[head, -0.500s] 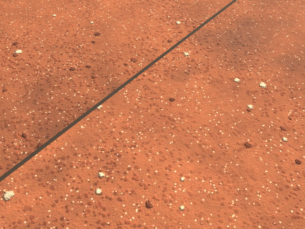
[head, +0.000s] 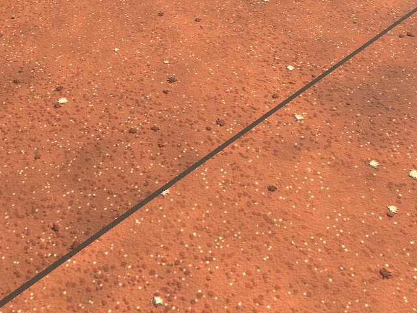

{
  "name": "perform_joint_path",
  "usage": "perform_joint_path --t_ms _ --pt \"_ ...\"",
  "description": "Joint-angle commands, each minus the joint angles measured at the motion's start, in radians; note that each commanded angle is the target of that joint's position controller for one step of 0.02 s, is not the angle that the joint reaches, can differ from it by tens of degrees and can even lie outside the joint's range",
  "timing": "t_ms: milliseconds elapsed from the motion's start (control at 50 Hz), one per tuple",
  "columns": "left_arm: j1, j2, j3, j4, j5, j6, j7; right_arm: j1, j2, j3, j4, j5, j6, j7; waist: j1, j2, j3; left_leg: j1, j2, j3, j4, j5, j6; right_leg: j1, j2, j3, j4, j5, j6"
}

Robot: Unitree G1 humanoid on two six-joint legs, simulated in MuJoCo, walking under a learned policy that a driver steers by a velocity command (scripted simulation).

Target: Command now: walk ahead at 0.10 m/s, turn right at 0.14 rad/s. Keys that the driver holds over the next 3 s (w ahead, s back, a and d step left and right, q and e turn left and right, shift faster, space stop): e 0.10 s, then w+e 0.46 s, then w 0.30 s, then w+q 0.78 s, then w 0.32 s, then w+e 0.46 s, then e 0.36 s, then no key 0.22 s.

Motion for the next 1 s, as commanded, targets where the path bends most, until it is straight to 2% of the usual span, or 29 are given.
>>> perform_joint_path --t_ms 20,40,60,80,100,140,160,180,280,380,420,440,460,480,500,520,540,580,600,660,740,800,840,880,920,940,960,980,1000 --pt "0.002 0.16 0.035 -0.029 -0.009 0.008 0.013 0.102 -0.094 -0.022 -0.008 -0.003 -0.023 -0.023 -0.061 -0.096 -0.041 0.216 0.0 -0.007 -0.207 0.133 0.021 -0.067 -0.245 0.183 0.067 0.554 -0.079" --pt "0.015 0.148 0.034 -0.045 -0.008 0.006 0.014 0.148 -0.156 -0.037 0.001 -0.01 -0.034 -0.033 -0.056 -0.029 -0.086 0.333 0.107 -0.095 -0.206 0.376 0.036 -0.12 -0.207 0.186 0.131 0.401 -0.045" --pt "0.093 0.092 0.026 -0.054 -0.012 0.007 0.016 0.163 -0.222 -0.053 -0.005 -0.006 -0.033 -0.036 -0.011 0.105 -0.139 0.456 0.271 -0.21 -0.164 0.682 0.106 -0.22 -0.112 0.118 0.246 0.01 -0.015" --pt "0.1 0.075 0.025 -0.042 -0.02 0.028 0.025 0.162 -0.221 -0.062 -0.009 0.021 -0.016 -0.034 -0.053 0.184 -0.183 0.435 0.364 -0.291 -0.195 0.674 0.238 -0.267 -0.016 0.034 0.398 -0.284 0.002" --pt "0.029 0.13 0.045 -0.056 -0.01 0.046 0.029 0.17 -0.183 -0.056 -0.017 0.017 -0.012 -0.033 -0.085 0.14 -0.149 0.389 0.386 -0.321 -0.256 0.588 0.285 -0.328 -0.007 0.043 0.587 -0.423 0.012" --pt "-0.016 0.137 0.063 -0.07 0.012 0.067 0.012 0.121 -0.159 -0.054 -0.03 0.0 -0.002 -0.034 -0.055 0.072 -0.093 0.286 0.32 -0.252 -0.365 0.079 0.245 -0.384 -0.073 0.085 0.721 -0.327 0.015" --pt "-0.025 0.128 0.065 -0.078 0.016 0.075 0.001 0.078 -0.145 -0.053 -0.04 -0.002 0.001 -0.036 -0.033 0.085 -0.057 0.223 0.29 -0.225 -0.427 -0.175 0.209 -0.381 -0.102 0.091 0.7 -0.261 0.018" --pt "-0.02 0.117 0.065 -0.081 0.021 0.078 -0.009 0.047 -0.144 -0.054 -0.049 -0.002 0.001 -0.036 -0.021 0.111 -0.034 0.194 0.263 -0.204 -0.463 -0.282 0.186 -0.383 -0.103 0.072 0.685 -0.222 0.026" --pt "-0.072 0.082 0.06 -0.114 0.022 0.079 -0.039 0.061 -0.182 -0.074 -0.045 0.004 -0.03 -0.028 -0.031 0.072 -0.049 0.203 0.27 -0.091 -0.502 -0.296 0.17 -0.338 -0.12 0.028 0.49 -0.145 0.038" --pt "-0.089 0.118 0.068 -0.151 0.015 0.08 -0.065 0.044 -0.233 -0.098 -0.057 -0.005 -0.03 0.003 -0.033 0.093 -0.058 0.156 0.291 -0.019 -0.483 -0.412 0.148 -0.202 -0.098 -0.039 0.306 -0.154 -0.002" --pt "-0.011 0.11 0.068 -0.131 0.014 0.073 -0.067 0.008 -0.239 -0.104 -0.066 0.0 -0.018 0.01 0.013 0.058 -0.049 0.077 0.273 0.037 -0.409 -0.492 0.114 -0.069 -0.073 -0.072 0.184 -0.1 -0.025" --pt "0.069 0.12 0.074 -0.097 0.016 0.066 -0.063 -0.009 -0.214 -0.1 -0.071 -0.005 -0.011 0.012 0.042 0.007 -0.036 -0.001 0.231 0.09 -0.296 -0.538 0.084 0.026 -0.05 -0.059 0.128 -0.132 -0.042" --pt "0.183 0.167 0.089 -0.054 0.019 0.055 -0.049 -0.027 -0.152 -0.085 -0.084 -0.018 -0.003 0.02 0.082 -0.172 -0.026 -0.109 0.147 0.184 -0.014 -0.535 0.045 0.108 -0.136 0.115 -0.018 -0.315 -0.079" --pt "0.216 0.283 0.11 -0.076 0.019 0.046 -0.036 -0.084 -0.056 -0.055 -0.145 -0.019 0.0 0.028 0.097 -0.391 0.026 -0.392 -0.007 0.201 0.3 -0.482 -0.011 0.143 -0.4 0.642 -0.231 -0.655 -0.178" --pt "0.157 0.269 0.103 -0.094 0.015 0.046 -0.018 -0.15 -0.112 -0.061 -0.177 -0.036 -0.008 0.031 0.073 -0.222 0.103 -0.455 0.01 0.02 0.379 -0.339 -0.009 0.046 -0.429 0.748 -0.309 -0.666 -0.221" --pt "0.088 0.257 0.099 -0.111 0.009 0.043 -0.007 -0.119 -0.15 -0.07 -0.17 -0.018 -0.021 0.043 0.019 -0.188 0.11 -0.431 0.045 -0.011 0.378 -0.216 -0.01 0.012 -0.395 0.662 -0.291 -0.56 -0.21" --pt "0.047 0.237 0.096 -0.125 0.003 0.035 -0.006 -0.072 -0.171 -0.074 -0.144 -0.012 -0.034 0.05 -0.009 -0.166 0.087 -0.384 0.055 -0.015 0.354 -0.137 -0.015 0.028 -0.337 0.564 -0.281 -0.392 -0.182" --pt "0.03 0.199 0.087 -0.13 -0.008 0.011 -0.004 -0.027 -0.17 -0.074 -0.104 -0.031 -0.04 0.053 -0.025 -0.129 0.021 -0.319 0.053 -0.001 0.336 -0.041 -0.025 0.089 -0.261 0.417 -0.25 -0.086 -0.147" --pt "0.059 0.182 0.081 -0.118 -0.011 -0.001 -0.005 -0.027 -0.155 -0.072 -0.102 -0.032 -0.035 0.055 -0.024 -0.119 -0.006 -0.31 0.047 0.006 0.335 -0.014 -0.028 0.119 -0.25 0.378 -0.232 0.034 -0.141" --pt "0.141 0.17 0.078 -0.081 -0.013 -0.018 -0.004 -0.087 -0.121 -0.059 -0.121 -0.023 -0.021 0.053 -0.004 -0.114 -0.016 -0.345 0.046 0.027 0.301 0.03 -0.04 0.177 -0.241 0.312 -0.2 0.276 -0.139" --pt "0.192 0.163 0.072 -0.057 -0.004 -0.019 0.003 -0.216 -0.104 -0.045 -0.167 -0.016 -0.021 0.057 0.034 -0.126 0.018 -0.341 0.036 0.052 0.166 0.087 -0.039 0.182 -0.233 0.267 -0.187 0.405 -0.132" --pt "0.21 0.173 0.069 -0.04 0.003 -0.021 0.009 -0.287 -0.102 -0.035 -0.198 -0.007 -0.026 0.061 0.052 -0.134 0.047 -0.285 0.018 0.069 0.046 0.113 -0.011 0.184 -0.243 0.254 -0.18 0.475 -0.129" --pt "0.197 0.185 0.069 -0.031 0.005 -0.023 0.013 -0.282 -0.112 -0.035 -0.208 -0.003 -0.03 0.058 0.036 -0.137 0.058 -0.222 0.006 0.072 -0.011 0.104 0.023 0.19 -0.264 0.25 -0.172 0.55 -0.119" --pt "0.143 0.204 0.071 -0.033 0.008 -0.027 0.016 -0.174 -0.133 -0.044 -0.181 0.0 -0.034 0.046 -0.026 -0.14 0.022 -0.062 -0.035 0.086 -0.055 0.06 0.066 0.19 -0.263 0.209 -0.095 0.787 -0.09" --pt "0.117 0.217 0.075 -0.027 0.015 -0.023 0.016 0.098 -0.166 -0.065 -0.09 0.003 -0.041 0.023 -0.139 -0.112 -0.121 0.227 -0.095 0.111 -0.114 0.039 0.111 0.185 -0.221 0.142 0.213 0.971 -0.058" --pt "0.128 0.197 0.068 -0.036 0.013 -0.024 0.015 0.253 -0.208 -0.08 -0.051 -0.015 -0.047 0.012 -0.194 -0.059 -0.214 0.456 0.024 -0.025 -0.122 -0.041 0.15 0.03 -0.184 0.114 0.467 0.739 -0.045" --pt "0.233 0.101 0.051 -0.056 -0.017 -0.025 0.003 0.339 -0.325 -0.11 -0.041 -0.036 -0.046 0.011 -0.145 0.181 -0.325 0.693 0.306 -0.545 -0.201 -0.182 0.296 -0.295 -0.009 0.047 0.876 0.149 0.009" --pt "0.204 0.155 0.061 -0.056 0.013 -0.031 -0.001 0.255 -0.28 -0.101 -0.034 0.006 -0.033 0.028 -0.11 0.161 -0.303 0.664 0.332 -0.82 -0.369 -0.222 0.324 -0.452 0.026 0.136 0.992 -0.223 -0.008" --pt "0.113 0.169 0.064 -0.082 0.021 -0.032 -0.003 0.13 -0.234 -0.091 -0.059 0.019 -0.032 0.034 -0.066 0.084 -0.133 0.519 0.31 -0.67 -0.37 -0.282 0.309 -0.52 -0.053 0.15 1.005 -0.145 -0.017"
